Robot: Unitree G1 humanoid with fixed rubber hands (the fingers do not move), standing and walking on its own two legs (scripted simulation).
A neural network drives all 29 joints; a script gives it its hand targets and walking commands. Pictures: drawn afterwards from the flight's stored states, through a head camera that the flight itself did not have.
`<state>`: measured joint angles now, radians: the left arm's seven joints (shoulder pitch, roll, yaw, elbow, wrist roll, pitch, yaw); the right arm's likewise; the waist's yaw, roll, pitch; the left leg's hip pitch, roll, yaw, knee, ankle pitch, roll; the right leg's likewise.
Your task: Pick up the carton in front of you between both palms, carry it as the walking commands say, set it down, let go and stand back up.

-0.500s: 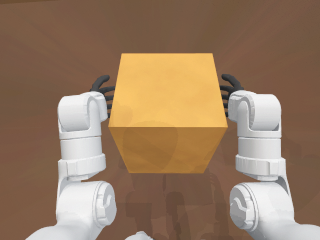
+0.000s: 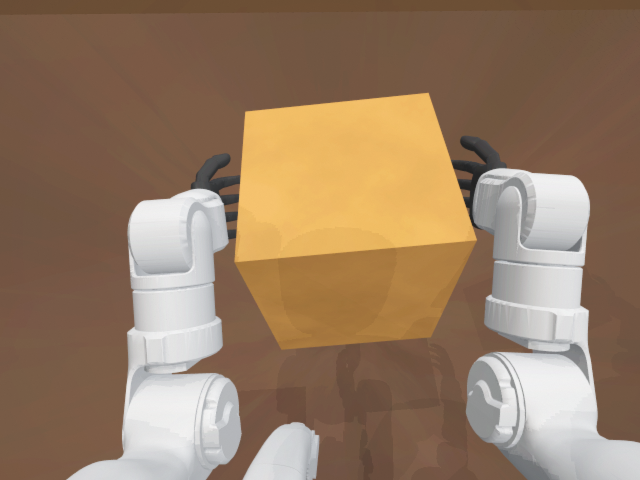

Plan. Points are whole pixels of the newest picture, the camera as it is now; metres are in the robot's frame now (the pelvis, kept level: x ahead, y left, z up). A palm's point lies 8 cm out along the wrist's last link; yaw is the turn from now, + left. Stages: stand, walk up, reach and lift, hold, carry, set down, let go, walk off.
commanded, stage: carry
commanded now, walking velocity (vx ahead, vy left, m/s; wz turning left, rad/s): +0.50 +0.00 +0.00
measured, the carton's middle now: (346, 235) +0.39 +0.04 +0.07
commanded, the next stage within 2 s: none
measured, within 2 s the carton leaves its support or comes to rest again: neither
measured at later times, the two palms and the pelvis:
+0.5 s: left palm (291, 3) +0.71 +0.14 +0.21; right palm (506, 16) +0.67 -0.16 +0.21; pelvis +0.31 +0.03 +0.04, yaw -1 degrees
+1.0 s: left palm out of the picture +1.01 +0.19 +0.26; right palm out of the picture +1.01 -0.10 +0.25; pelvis +0.63 +0.04 +0.09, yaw +0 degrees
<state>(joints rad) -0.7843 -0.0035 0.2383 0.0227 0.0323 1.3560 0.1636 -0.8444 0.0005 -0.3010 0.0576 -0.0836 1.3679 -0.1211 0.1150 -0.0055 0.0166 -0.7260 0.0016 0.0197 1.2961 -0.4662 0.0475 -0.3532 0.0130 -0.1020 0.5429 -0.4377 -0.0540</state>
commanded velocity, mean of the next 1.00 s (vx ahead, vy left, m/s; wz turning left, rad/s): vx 0.50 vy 0.00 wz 0.00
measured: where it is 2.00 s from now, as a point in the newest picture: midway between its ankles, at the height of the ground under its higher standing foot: (362, 148)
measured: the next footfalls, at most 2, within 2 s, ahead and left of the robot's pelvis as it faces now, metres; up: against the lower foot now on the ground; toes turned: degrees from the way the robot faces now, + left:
left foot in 0.16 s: +0.29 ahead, +0.12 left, +0.04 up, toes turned +5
right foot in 0.54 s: +0.53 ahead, -0.08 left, +0.08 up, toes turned -6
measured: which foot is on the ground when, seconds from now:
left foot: up 0.00-0.14, down 0.16-0.54, up 0.56-0.90, down 0.92-1.00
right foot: down 0.00-0.18, up 0.20-0.52, down 0.54-0.92, up 0.94-1.00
